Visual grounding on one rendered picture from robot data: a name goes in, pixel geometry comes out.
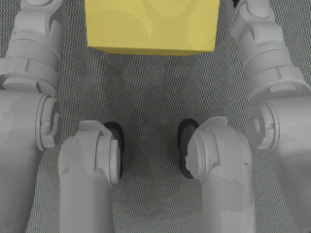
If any robot left upper arm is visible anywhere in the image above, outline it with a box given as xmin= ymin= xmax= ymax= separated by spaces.
xmin=0 ymin=89 xmax=63 ymax=233

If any robot right upper arm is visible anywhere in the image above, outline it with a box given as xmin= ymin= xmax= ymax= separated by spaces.
xmin=245 ymin=95 xmax=311 ymax=233

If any robot left forearm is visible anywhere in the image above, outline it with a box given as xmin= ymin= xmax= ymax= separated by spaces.
xmin=0 ymin=0 xmax=71 ymax=98

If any left robot foot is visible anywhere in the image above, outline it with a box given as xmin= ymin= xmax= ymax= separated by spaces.
xmin=104 ymin=121 xmax=124 ymax=178

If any robot right forearm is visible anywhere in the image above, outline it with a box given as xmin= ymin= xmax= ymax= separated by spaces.
xmin=229 ymin=0 xmax=311 ymax=104

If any robot left shin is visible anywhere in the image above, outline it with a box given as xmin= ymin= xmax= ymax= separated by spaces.
xmin=57 ymin=120 xmax=115 ymax=178

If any carton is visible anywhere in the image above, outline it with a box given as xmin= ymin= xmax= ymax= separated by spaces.
xmin=85 ymin=0 xmax=220 ymax=56

